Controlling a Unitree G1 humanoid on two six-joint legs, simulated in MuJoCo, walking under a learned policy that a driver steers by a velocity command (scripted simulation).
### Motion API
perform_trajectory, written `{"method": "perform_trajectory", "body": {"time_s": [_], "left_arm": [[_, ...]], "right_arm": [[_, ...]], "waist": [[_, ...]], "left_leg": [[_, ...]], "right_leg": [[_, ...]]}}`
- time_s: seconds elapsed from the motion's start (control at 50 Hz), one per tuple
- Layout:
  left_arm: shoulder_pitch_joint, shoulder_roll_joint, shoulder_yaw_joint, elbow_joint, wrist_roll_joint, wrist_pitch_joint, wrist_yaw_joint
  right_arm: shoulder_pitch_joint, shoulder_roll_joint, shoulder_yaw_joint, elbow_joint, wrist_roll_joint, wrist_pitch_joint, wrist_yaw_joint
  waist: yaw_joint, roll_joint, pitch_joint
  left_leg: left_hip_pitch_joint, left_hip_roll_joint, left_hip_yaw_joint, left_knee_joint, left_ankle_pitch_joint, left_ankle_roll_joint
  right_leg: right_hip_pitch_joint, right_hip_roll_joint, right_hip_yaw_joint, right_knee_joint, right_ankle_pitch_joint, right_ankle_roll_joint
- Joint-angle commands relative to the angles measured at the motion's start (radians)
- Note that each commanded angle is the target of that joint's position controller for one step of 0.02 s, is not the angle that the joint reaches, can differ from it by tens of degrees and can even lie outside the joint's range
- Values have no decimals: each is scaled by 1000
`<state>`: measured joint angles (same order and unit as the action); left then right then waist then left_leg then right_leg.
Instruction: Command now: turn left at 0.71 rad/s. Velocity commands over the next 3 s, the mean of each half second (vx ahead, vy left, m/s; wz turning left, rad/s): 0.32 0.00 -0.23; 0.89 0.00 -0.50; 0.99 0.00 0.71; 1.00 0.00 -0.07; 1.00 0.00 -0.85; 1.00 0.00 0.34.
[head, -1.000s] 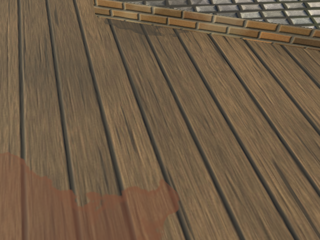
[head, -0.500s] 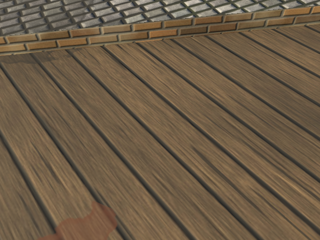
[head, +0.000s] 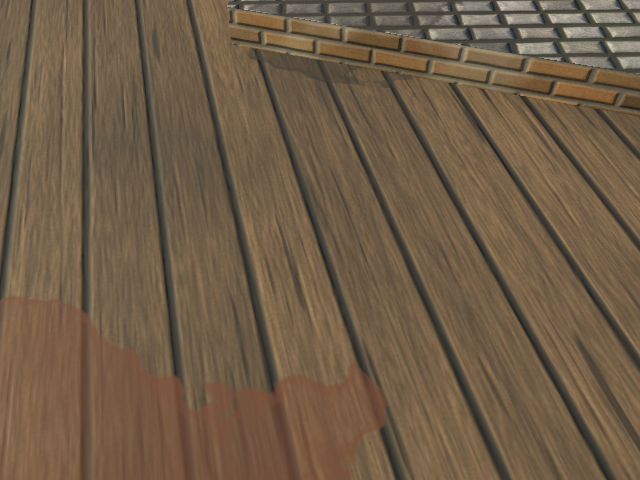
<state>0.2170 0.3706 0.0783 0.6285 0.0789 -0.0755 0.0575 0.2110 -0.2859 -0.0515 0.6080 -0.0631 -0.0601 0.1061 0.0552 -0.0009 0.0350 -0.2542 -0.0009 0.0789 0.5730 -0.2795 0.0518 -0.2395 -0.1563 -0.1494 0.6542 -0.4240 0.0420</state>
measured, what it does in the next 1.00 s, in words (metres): goes down, turning right: right foot 0.17 m lower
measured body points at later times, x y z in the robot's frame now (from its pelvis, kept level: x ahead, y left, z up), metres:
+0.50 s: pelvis +0.04 +0.06 +0.01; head +0.04 +0.07 +0.46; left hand +0.15 +0.31 -0.13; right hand +0.04 -0.20 -0.12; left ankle -0.01 +0.10 -0.73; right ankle +0.10 -0.14 -0.63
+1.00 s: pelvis +0.34 -0.09 -0.17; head +0.37 -0.12 +0.28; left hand +0.60 +0.04 -0.29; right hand +0.08 -0.21 -0.29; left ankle +0.14 +0.13 -0.61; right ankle +0.36 -0.18 -0.90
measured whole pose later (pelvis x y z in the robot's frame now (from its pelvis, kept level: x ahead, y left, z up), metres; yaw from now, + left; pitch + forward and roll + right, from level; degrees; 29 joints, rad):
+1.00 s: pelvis +0.34 -0.09 -0.17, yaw -25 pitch -1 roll +2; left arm 0.03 0.23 0.06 0.90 0.07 -0.05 -0.03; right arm 0.61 -0.17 -0.03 1.12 0.02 -0.05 -0.04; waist -0.10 -0.03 0.09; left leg -0.10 0.05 0.06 1.69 -0.64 0.11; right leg -0.36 -0.01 -0.11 0.59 -0.25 -0.08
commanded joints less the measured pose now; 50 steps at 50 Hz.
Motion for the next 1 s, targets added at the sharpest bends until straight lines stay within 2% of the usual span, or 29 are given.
{"method": "perform_trajectory", "body": {"time_s": [0.02, 0.04, 0.06, 0.1, 0.14, 0.16, 0.18, 0.2, 0.22, 0.24, 0.26, 0.3, 0.34, 0.38, 0.4, 0.42, 0.46, 0.54, 0.6, 0.7, 0.74, 0.82, 0.84, 0.88, 0.92, 0.94, 0.96, 0.98, 1.0], "left_arm": [[-23, -8, -14, -160, -55, -18, -5], [-118, 45, -1, -159, -86, -13, -3], [-104, 93, 16, -125, -69, -7, -4], [18, 66, -1, -48, -25, 13, -43], [168, 13, -16, 50, -40, 27, -110], [215, 5, -15, 76, -50, 28, -138], [251, 39, 0, 93, -45, 23, -148], [199, 92, 15, 77, -31, 15, -143], [70, 109, 24, 36, -53, 4, -120], [-7, 72, 8, 18, -57, -9, -92], [3, 32, -6, 32, -56, -18, -70], [41, -3, -18, 69, -44, -18, -59], [81, -46, -33, 102, -20, -16, -98], [131, -76, -45, 123, -30, -19, -145], [108, 37, 29, 125, -88, 63, -113], [72, 23, 28, 115, -85, 105, -105], [33, -7, 36, 120, -79, 138, -107], [-26, -40, 48, 154, -54, 128, -107], [-107, -58, 41, 166, -50, 122, -122], [-245, -55, 39, 144, -38, 123, -136], [-350, -61, 33, 109, -25, 114, -132], [-393, -95, 5, 113, -40, 79, -139], [-351, -100, 0, 134, -38, 74, -139], [-173, -83, 1, 202, -20, 76, -119], [128, -4, 30, 332, -24, 77, -83], [268, 51, 56, 381, -12, 61, -72], [279, 139, 56, 382, 4, 41, -72], [319, 118, 37, 375, -9, 24, -75], [323, 95, 44, 383, -11, 19, -70]], "right_arm": [[204, -244, -87, -41, -19, -69, -18], [151, -179, -73, -34, 16, -90, -20], [98, -137, -56, -32, 47, -87, -26], [-49, -83, -16, -69, 59, -61, -19], [-188, -14, 27, -104, 52, -43, -7], [-209, -21, 32, -109, 48, -34, -10], [-106, -100, 4, -77, 40, -21, -28], [95, -222, -45, -21, 11, -11, -54], [197, -185, -37, 19, 6, -15, -64], [211, -93, -2, 39, -10, -27, -60], [181, -23, 27, 53, -28, -41, -47], [81, 23, 45, 53, -21, -60, -35], [28, -18, 39, 46, -23, -65, -57], [55, -38, 35, 77, -50, -62, -83], [143, -128, -17, 120, 81, -43, -94], [158, -122, -11, 135, 78, -38, -102], [167, -81, -7, 157, 51, -46, -106], [245, -58, -26, 248, 39, -84, -119], [285, -46, -26, 298, 31, -99, -139], [385, -41, -24, 374, -4, -96, -139], [437, -29, -17, 404, -2, -97, -133], [433, -20, 14, 457, 2, -48, -153], [389, -26, 19, 451, 12, -38, -154], [391, -76, 20, 473, 44, -18, -152], [423, -76, 17, 505, 19, 14, -155], [294, -101, -11, 476, 39, 15, -144], [258, -45, -7, 395, 74, -7, -139], [356, -18, -3, 369, 116, -34, -145], [293, -38, -6, 352, 126, -33, -151]], "waist": [[-92, 99, -140], [-120, 169, -18], [-97, 149, -36], [7, 65, -61], [66, 49, -71], [63, 48, -67], [7, 66, -51], [-115, 110, 2], [-191, 128, 77], [-198, 121, 86], [-162, 105, 42], [-97, 80, -15], [-70, 53, -32], [-60, 41, -20], [-58, -47, -67], [-69, 10, -10], [-69, 64, 75], [-76, 66, 101], [-76, 40, 133], [-122, 15, 223], [-154, -5, 261], [-153, -35, 306], [-117, -56, 291], [-43, -52, 129], [75, -18, -24], [189, -110, -67], [108, -137, -160], [78, -88, -330], [117, -112, -324]], "left_leg": [[378, 382, -516, -218, 695, 350], [261, 337, -430, -235, 582, 317], [199, 307, -341, -225, 582, 280], [-1, 256, -223, -218, 634, 195], [-135, 188, -124, -196, 573, 101], [-159, 172, -97, -184, 525, 70], [-125, 182, -114, -227, 257, 77], [2, 250, -222, -322, -75, 148], [186, 345, -398, -365, -276, 184], [313, 386, -467, -355, -305, 180], [373, 391, -447, -347, -261, 159], [375, 340, -326, -345, -199, 98], [238, 254, -174, -327, -106, 41], [176, 268, -140, -315, -42, 24], [203, 267, -140, -363, -40, 28], [196, 254, -115, -375, -27, 32], [187, 224, -71, -403, -96, 34], [335, 267, -32, -358, -91, 24], [249, 281, 55, -296, -159, 29], [390, 342, 97, -196, -128, 17], [423, 352, 138, -174, -28, 12], [278, 309, 216, -143, 106, 43], [211, 286, 252, -93, 225, 52], [165, 261, 245, 170, 599, 88], [118, 248, 118, 650, 687, 101], [-60, 73, 119, 1160, 136, 68], [-424, 11, -50, 1426, -506, 97], [-568, 26, -213, 1383, -402, 119], [-741, 70, -136, 1254, -274, 101]], "right_leg": [[-380, 146, 233, 346, -247, 39], [-462, 135, 219, 449, -231, 43], [-451, 111, 207, 571, -199, 43], [-288, 87, 222, 630, -55, 45], [-137, 76, 214, 611, 105, 80], [-102, 77, 205, 591, 135, 95], [-140, 97, 176, 600, 129, 86], [-319, 145, 157, 678, 73, 57], [-607, 149, 327, 654, 97, 24], [-766, 155, 444, 613, 184, -14], [-808, 160, 493, 600, 251, -37], [-801, 162, 460, 601, 320, -44], [-700, 158, 354, 664, 389, -23], [-715, 122, 365, 736, 458, -27], [-613, 101, 267, 610, 445, -44], [-636, 100, 246, 607, 451, -50], [-665, 84, 227, 506, 487, -52], [-728, 65, 255, 352, 588, -82], [-652, 66, 188, 265, 747, -95], [-807, 48, 168, 266, 677, -159], [-828, 48, 110, 227, 668, -175], [-532, 89, 69, -43, 789, -211], [-375, 115, 27, -113, 818, -217], [-14, 177, -40, -90, 756, -219], [305, 115, 67, -162, 631, -236], [511, 28, 176, -345, 774, -312], [779, -106, 224, 41, 1187, -264], [929, -240, 361, 145, 1395, -286], [907, -301, 472, -80, 785, -315]]}}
